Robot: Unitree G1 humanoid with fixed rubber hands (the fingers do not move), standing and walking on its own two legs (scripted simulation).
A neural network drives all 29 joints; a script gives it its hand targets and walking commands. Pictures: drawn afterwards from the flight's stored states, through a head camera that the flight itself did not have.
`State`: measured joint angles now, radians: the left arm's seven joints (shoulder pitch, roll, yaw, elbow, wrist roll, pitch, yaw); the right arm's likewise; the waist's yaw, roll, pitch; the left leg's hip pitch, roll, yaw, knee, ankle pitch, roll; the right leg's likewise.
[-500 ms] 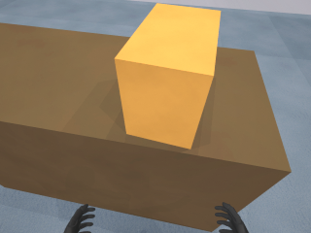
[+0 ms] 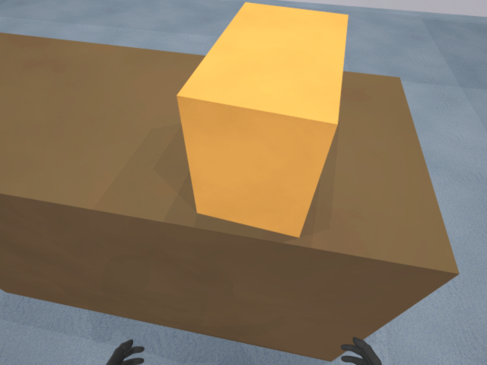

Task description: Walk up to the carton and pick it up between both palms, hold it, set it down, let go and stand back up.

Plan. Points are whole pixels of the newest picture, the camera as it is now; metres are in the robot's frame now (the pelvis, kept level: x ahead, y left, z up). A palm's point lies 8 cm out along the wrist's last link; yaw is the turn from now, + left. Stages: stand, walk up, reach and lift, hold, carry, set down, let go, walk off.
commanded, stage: stand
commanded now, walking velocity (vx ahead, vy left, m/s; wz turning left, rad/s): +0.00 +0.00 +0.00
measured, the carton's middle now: (271, 115) +0.49 -0.05 +0.16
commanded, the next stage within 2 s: walk up in 1.34 s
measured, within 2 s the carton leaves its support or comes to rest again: neither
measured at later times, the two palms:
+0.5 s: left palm out of the picture +0.08 +0.23 -0.12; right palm out of the picture +0.08 -0.23 -0.12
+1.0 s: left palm out of the picture +0.02 +0.21 -0.13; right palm out of the picture +0.02 -0.21 -0.13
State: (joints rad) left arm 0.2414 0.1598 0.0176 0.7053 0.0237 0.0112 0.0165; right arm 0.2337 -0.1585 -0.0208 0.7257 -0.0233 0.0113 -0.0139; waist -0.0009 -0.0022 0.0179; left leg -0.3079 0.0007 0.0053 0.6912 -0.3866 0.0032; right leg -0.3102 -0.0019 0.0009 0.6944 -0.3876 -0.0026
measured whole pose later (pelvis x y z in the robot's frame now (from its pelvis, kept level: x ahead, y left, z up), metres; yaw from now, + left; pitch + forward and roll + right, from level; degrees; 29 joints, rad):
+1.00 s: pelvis +0.03 +0.00 +0.02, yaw +0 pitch -3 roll +0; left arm 0.27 0.11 0.03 1.12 0.01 0.00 0.05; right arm 0.27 -0.11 -0.03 1.12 -0.01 0.00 -0.05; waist 0.00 0.00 0.08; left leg -0.10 0.00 0.01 0.48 -0.32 0.00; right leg -0.10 0.00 0.00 0.48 -0.32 0.00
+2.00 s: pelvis +0.02 +0.08 +0.01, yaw -5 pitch -1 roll +1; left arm 0.27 0.18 0.04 1.08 0.01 0.03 0.05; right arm 0.24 -0.11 -0.01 1.05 -0.02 0.00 -0.04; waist 0.02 -0.06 0.04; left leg -0.22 -0.02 0.01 0.53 -0.29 0.01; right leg -0.21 -0.01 0.00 0.59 -0.37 -0.02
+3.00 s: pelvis -0.01 +0.06 +0.02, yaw -14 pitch -1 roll +1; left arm 0.28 0.20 0.06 1.04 0.01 0.03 0.03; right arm 0.19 -0.11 -0.02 1.00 -0.02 -0.01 -0.02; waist 0.03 -0.08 0.05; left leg -0.17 -0.01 0.03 0.46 -0.26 0.01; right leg -0.22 -0.03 0.02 0.57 -0.34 -0.01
